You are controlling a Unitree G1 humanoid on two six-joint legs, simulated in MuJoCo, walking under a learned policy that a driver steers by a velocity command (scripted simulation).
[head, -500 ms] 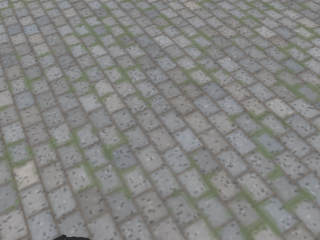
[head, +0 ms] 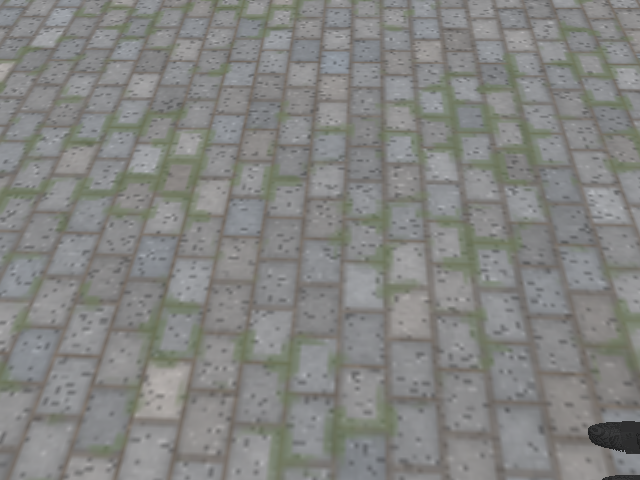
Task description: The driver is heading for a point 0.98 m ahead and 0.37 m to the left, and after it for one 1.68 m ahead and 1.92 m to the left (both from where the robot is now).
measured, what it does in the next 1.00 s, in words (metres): walks ahead, turning left: left foot, then right foot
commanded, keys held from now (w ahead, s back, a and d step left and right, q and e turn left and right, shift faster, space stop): w+q+shift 0.36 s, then w+shift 0.50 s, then w+q+shift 0.06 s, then q+shift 0.08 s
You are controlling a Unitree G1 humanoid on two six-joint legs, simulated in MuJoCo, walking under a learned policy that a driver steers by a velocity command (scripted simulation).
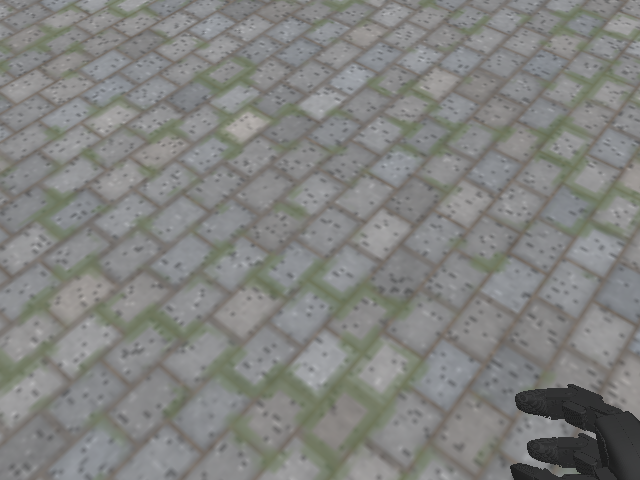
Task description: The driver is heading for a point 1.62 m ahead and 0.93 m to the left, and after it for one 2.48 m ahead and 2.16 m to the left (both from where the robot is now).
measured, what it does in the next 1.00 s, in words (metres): walks ahead, turning left: left foot, then right foot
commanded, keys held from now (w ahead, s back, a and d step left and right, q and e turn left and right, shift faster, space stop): q+shift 0.78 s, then shift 0.08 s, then s+shift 0.10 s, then s+e+shift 0.04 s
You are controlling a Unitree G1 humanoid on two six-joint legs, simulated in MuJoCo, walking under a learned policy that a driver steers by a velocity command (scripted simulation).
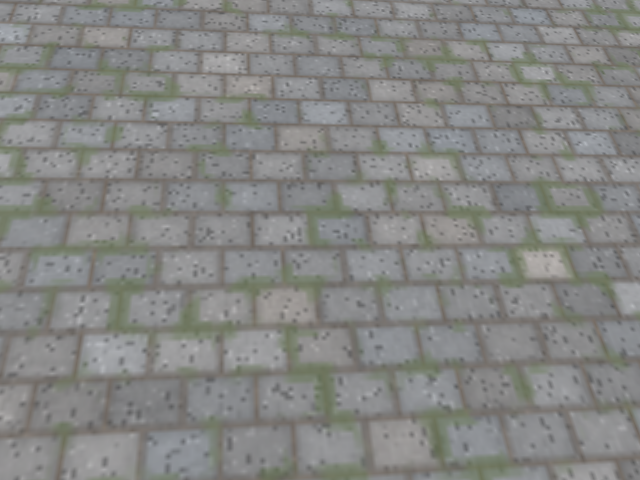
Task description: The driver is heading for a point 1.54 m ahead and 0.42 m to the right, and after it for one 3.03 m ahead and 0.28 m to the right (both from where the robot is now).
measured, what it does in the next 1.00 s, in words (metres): walks ahead, turning right: right foot, then left foot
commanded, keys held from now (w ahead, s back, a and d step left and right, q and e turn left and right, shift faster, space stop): s+e+shift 0.26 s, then w+e+shift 0.24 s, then w+shift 0.26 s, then w+q+shift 0.24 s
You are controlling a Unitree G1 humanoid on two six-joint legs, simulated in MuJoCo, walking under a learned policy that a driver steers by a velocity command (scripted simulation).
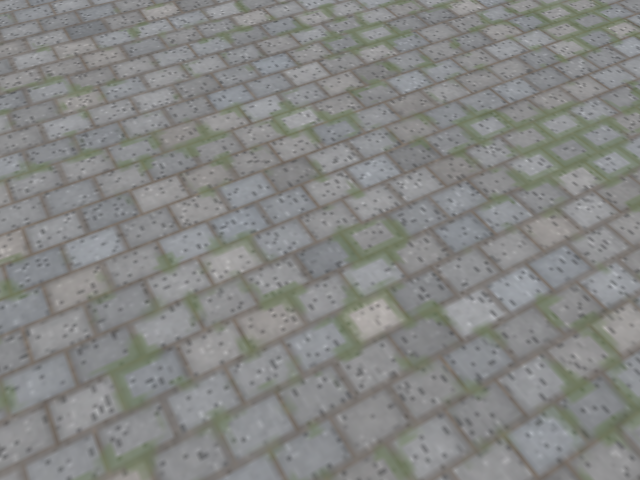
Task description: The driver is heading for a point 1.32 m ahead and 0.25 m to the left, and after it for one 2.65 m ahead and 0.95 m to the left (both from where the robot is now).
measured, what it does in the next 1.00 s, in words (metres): walks ahead, turning left: right foot, then left foot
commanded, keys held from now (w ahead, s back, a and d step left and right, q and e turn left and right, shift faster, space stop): w+q+shift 0.38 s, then w+shift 0.26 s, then w+e+shift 0.36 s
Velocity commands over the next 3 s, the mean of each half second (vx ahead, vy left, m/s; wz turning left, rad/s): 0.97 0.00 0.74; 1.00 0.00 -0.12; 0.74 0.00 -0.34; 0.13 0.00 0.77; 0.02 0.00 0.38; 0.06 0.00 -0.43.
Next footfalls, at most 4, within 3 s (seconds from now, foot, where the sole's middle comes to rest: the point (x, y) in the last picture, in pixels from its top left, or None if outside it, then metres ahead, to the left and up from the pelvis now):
0.22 right None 0.41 -0.12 -0.77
0.66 left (208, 388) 0.72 0.23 -0.77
1.10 right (198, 236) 1.18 0.30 -0.77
1.50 left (163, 146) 1.57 0.44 -0.77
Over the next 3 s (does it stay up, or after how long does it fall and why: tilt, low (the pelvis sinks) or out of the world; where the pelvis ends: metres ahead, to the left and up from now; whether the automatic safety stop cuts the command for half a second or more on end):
stays up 1.65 0.35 -0.02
